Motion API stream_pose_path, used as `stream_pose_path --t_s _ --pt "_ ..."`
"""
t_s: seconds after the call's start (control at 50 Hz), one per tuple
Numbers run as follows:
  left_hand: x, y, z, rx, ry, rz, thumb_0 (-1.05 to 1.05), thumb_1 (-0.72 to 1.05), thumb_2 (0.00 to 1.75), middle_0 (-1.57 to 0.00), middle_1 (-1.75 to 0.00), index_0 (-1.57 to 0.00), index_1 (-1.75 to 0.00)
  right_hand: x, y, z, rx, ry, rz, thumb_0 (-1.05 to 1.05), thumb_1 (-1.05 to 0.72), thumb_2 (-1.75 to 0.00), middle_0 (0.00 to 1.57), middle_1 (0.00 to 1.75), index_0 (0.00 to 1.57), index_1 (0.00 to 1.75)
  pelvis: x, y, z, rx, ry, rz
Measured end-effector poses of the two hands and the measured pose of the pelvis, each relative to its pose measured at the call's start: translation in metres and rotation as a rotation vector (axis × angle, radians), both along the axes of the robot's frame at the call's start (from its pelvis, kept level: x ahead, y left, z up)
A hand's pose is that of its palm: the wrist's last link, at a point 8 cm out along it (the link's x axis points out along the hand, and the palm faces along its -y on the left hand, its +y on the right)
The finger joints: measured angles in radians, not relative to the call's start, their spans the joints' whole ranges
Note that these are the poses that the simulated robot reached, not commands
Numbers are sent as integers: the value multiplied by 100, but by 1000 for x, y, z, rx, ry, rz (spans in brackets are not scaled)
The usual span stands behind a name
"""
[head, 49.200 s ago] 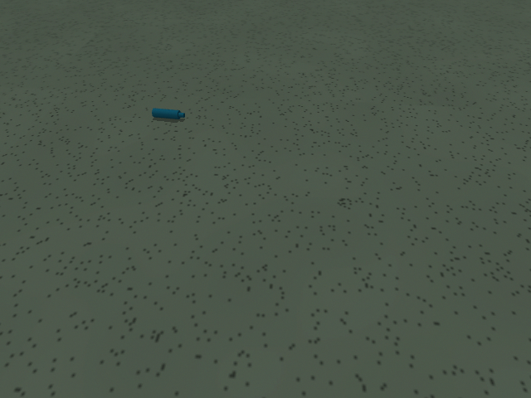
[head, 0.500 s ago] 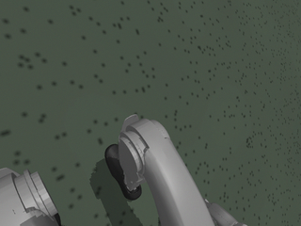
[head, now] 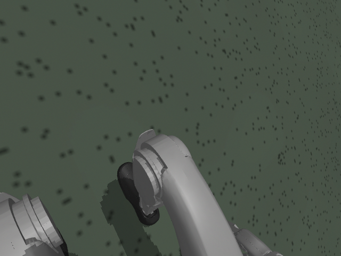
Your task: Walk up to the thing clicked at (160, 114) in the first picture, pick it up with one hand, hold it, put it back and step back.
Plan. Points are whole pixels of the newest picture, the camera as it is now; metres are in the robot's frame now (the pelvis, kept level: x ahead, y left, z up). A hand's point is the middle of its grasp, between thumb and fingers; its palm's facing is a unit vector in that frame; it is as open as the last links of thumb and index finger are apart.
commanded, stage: close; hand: left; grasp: from above
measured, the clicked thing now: out of the picture +0.49 +0.29 -0.29
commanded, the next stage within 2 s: settle in 0.14 s
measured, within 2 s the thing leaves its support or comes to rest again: leaves its support in 0.58 s
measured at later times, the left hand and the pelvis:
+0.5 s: hand out of the picture +0.48 +0.30 -0.27, palm faces -0.48 -0.11 -0.87, open 8.7 cm; pelvis +0.00 +0.00 +0.00, yaw +0 degrees
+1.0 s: hand out of the picture +0.48 +0.31 -0.18, palm faces -0.46 -0.06 -0.89, open 8.6 cm; pelvis +0.00 +0.00 +0.01, yaw +4 degrees
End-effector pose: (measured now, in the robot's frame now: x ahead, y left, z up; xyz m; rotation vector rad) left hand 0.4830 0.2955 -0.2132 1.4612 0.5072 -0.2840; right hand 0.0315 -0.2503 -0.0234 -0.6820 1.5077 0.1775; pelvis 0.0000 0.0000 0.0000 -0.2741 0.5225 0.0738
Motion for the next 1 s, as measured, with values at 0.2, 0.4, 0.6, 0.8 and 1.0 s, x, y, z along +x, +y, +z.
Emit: stream_pose_path --t_s 0.2,0.4,0.6,0.8,1.0 --pt "1 0 0 0 -3 2 1 20 41 -72 -58 -75 -53 0 0 0 -3 -5 2 0 -91 -90 20 30 20 30 -1 0 0 1 -4 2" --pt "2 1 1 -5 -6 5 1 19 38 -75 -54 -79 -50 -1 -1 4 -24 -6 -4 0 -92 -90 20 30 20 30 -2 1 0 -4 0 1" --pt "1 16 9 5 -19 20 1 20 34 -78 -48 -82 -43 1 -6 4 -33 8 -20 0 -92 -90 20 30 20 30 1 1 -1 -3 21 4" --pt "0 27 47 24 -40 -6 2 21 31 -80 -44 -83 -39 27 -11 -6 -10 -37 -44 0 -92 -90 21 30 20 30 6 2 4 8 67 21" --pt "-1 20 92 33 -26 -20 2 19 31 -82 -43 -86 -38 54 -13 -19 35 -124 -64 0 -92 -90 20 30 20 30 3 -1 14 38 88 42"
